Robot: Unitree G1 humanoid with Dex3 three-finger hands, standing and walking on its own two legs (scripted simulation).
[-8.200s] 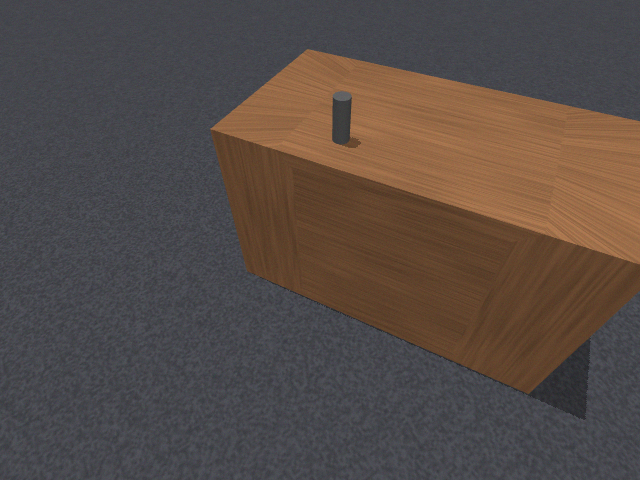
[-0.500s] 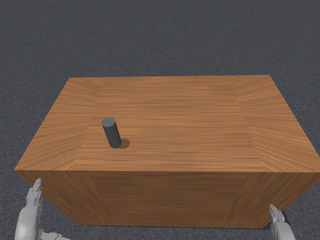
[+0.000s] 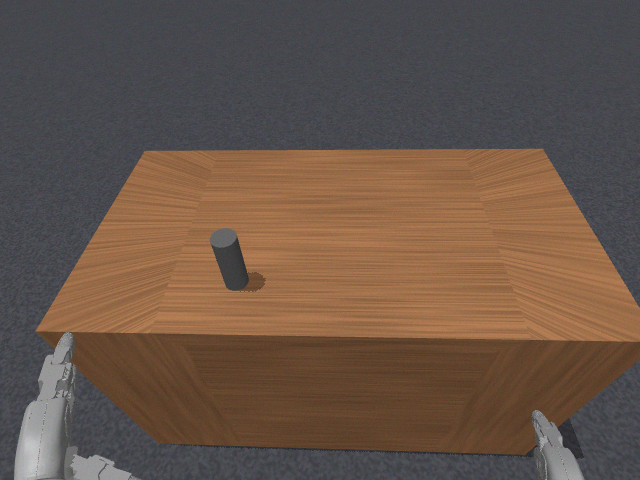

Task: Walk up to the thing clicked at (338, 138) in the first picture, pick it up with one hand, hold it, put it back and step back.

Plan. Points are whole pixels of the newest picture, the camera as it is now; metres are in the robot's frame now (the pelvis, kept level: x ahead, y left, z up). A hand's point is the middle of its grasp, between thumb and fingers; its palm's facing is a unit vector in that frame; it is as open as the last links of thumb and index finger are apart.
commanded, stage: go down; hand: left
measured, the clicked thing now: (230, 260) +0.50 +0.21 -0.06
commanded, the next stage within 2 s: none
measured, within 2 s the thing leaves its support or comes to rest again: neither
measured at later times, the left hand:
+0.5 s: hand (94, 327) +0.29 +0.32 +0.05, palm faces +0.20 -0.98 -0.09, open 17.5 cm
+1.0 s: hand (79, 307) +0.32 +0.35 +0.05, palm faces +0.15 -0.99 -0.02, open 17.5 cm
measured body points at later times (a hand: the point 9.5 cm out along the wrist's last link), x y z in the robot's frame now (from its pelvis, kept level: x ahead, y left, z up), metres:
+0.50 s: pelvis +0.00 +0.01 -0.01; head +0.02 +0.03 +0.44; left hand +0.28 +0.37 +0.06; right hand +0.16 -0.25 -0.08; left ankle +0.02 +0.15 -0.74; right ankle -0.02 -0.14 -0.74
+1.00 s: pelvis +0.00 +0.01 -0.03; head +0.03 +0.04 +0.42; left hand +0.31 +0.40 +0.06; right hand +0.16 -0.25 -0.08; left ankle +0.02 +0.15 -0.74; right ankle -0.02 -0.14 -0.74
